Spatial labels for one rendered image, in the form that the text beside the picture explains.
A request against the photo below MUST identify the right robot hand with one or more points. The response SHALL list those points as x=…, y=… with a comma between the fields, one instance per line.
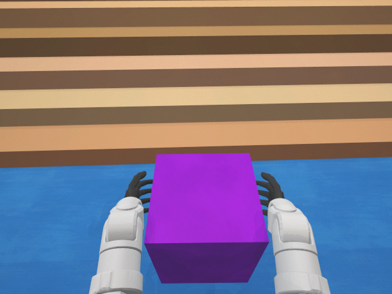
x=272, y=186

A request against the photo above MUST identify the robot right forearm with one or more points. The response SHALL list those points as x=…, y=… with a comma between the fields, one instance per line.
x=297, y=265

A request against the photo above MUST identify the robot left forearm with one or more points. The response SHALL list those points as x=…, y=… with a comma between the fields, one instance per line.
x=118, y=270

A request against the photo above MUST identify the left robot hand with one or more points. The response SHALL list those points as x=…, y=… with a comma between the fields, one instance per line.
x=135, y=185

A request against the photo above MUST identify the carton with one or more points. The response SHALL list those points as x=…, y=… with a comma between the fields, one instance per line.
x=205, y=221

